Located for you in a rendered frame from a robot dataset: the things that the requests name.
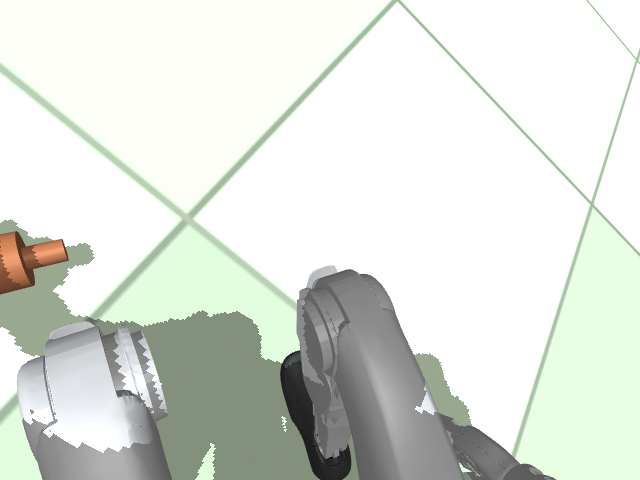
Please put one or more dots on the right robot hand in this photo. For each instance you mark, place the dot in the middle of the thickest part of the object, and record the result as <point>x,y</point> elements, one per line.
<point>477,452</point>

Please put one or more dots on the right robot arm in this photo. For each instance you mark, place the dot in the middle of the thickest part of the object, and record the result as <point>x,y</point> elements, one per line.
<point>526,472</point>

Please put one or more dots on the bottle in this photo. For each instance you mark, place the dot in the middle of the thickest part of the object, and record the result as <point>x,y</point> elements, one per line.
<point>17,261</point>

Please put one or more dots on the right robot foot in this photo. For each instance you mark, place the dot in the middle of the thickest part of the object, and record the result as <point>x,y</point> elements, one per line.
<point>300,408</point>

